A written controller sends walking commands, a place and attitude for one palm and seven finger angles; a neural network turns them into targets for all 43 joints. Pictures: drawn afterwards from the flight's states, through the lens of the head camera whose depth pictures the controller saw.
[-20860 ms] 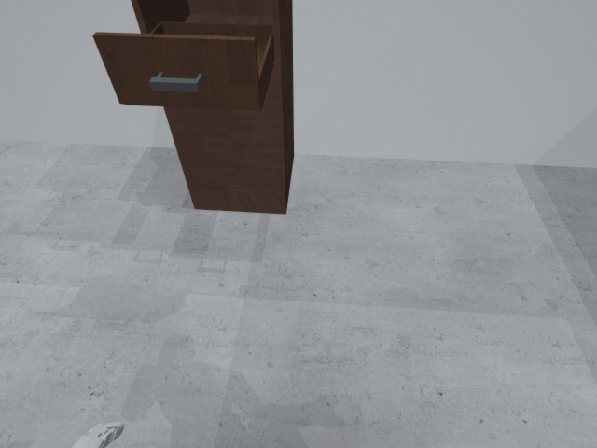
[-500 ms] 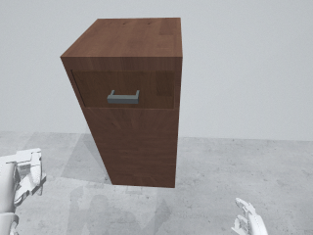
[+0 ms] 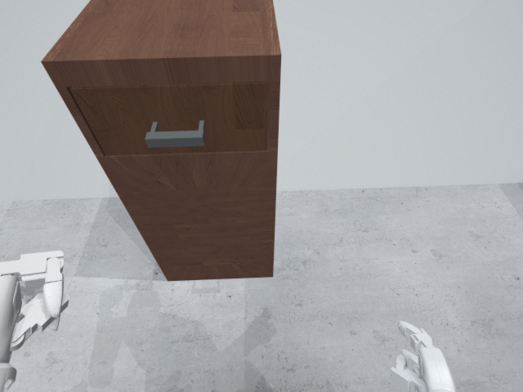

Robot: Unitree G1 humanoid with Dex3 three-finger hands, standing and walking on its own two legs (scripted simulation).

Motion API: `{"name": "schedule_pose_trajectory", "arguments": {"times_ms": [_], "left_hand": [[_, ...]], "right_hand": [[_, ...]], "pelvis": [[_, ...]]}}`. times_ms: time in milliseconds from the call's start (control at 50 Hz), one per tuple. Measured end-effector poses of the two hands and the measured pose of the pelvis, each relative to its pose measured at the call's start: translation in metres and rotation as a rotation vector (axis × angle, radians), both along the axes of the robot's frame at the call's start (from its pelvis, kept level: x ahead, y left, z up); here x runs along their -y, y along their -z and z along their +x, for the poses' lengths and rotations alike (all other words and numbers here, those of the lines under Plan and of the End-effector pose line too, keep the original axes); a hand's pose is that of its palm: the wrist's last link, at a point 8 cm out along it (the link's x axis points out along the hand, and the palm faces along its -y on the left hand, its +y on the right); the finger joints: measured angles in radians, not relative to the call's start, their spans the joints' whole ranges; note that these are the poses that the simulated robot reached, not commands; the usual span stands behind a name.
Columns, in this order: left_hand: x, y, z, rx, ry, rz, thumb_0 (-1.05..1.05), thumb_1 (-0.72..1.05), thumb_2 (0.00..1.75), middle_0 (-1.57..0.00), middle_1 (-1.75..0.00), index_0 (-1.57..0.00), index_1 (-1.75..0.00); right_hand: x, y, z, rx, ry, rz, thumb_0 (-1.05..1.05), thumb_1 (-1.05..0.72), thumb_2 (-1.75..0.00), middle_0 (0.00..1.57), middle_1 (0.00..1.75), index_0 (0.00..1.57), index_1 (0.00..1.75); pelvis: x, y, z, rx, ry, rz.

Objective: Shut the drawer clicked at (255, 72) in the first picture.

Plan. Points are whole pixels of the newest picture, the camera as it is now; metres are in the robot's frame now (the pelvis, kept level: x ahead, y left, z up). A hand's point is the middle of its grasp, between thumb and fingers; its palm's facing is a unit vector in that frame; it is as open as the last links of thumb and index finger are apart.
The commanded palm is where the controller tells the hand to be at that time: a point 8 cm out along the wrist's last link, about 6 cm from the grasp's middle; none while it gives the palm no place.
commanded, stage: step back with the hand held close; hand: left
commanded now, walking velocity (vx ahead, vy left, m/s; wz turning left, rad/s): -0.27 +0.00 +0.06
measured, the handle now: (177, 132) +0.60 +0.22 +0.04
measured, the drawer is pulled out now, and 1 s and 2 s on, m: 0.00 0.00 0.00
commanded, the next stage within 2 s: stop stepping back and stand still in 0.84 s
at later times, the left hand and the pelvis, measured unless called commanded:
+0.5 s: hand out of the picture +0.11 +0.24 +0.16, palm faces +0.37 -0.83 -0.42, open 3.3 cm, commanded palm +0.05 +0.29 +0.17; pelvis -0.08 +0.00 -0.01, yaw +1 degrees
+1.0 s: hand out of the picture +0.00 +0.20 +0.18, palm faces +0.24 -0.78 -0.58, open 3.2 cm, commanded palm -0.05 +0.25 +0.17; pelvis -0.18 -0.03 -0.02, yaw -1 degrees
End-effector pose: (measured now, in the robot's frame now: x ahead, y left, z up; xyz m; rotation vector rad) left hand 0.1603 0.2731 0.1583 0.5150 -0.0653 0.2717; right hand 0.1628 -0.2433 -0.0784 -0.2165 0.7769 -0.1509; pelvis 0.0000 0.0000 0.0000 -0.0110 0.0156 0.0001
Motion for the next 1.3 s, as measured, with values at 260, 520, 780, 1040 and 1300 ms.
{"name": "schedule_pose_trajectory", "arguments": {"times_ms": [260, 520, 780, 1040, 1300], "left_hand": [[-0.008, -0.022, -0.053, 0.136, -0.036, 0.082, 0.01, 0.89, 0.90, -1.41, -1.59, -1.41, -1.60], [-0.011, -0.014, -0.092, 0.220, -0.002, 0.035, 0.01, 0.88, 0.90, -1.41, -1.59, -1.41, -1.60], [-0.001, -0.013, -0.126, 0.176, 0.009, 0.050, 0.01, 0.89, 0.90, -1.41, -1.60, -1.41, -1.60], [0.023, -0.044, -0.204, 0.275, 0.148, 0.182, 0.01, 0.88, 0.90, -1.41, -1.59, -1.41, -1.60], [-0.030, 0.005, -0.172, 0.309, -0.018, -0.111, 0.02, 0.89, 0.90, -1.41, -1.60, -1.41, -1.60]], "right_hand": [[-0.012, -0.002, -0.025, 0.070, -0.036, -0.001, 0.01, -0.90, -0.90, 0.20, 0.30, 0.20, 0.30], [-0.010, -0.002, -0.084, 0.025, -0.024, -0.066, 0.01, -0.90, -0.90, 0.20, 0.30, 0.20, 0.30], [-0.018, 0.002, -0.112, 0.022, -0.105, -0.024, 0.01, -0.90, -0.90, 0.20, 0.30, 0.20, 0.30], [0.022, 0.000, -0.189, 0.086, 0.023, -0.017, 0.01, -0.90, -0.90, 0.21, 0.30, 0.21, 0.30], [-0.011, -0.009, -0.219, 0.082, 0.030, -0.112, 0.01, -0.90, -0.90, 0.20, 0.30, 0.20, 0.30]], "pelvis": [[0.001, 0.009, -0.039, 0.015, -0.010, 0.007], [-0.004, 0.013, -0.080, 0.022, -0.029, -0.033], [0.012, 0.009, -0.123, -0.112, -0.002, -0.022], [0.027, 0.020, -0.178, 0.040, 0.006, -0.045], [-0.015, 0.017, -0.192, 0.071, 0.018, -0.023]]}}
